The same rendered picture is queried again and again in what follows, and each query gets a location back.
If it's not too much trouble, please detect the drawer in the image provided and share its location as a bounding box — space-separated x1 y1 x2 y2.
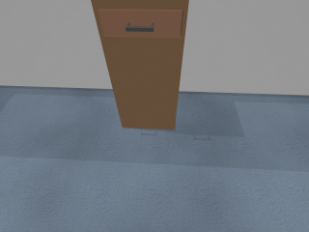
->
98 9 183 38

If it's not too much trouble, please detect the cabinet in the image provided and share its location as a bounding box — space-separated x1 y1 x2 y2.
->
91 0 189 130

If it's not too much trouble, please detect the handle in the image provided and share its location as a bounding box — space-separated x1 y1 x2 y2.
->
126 23 154 32

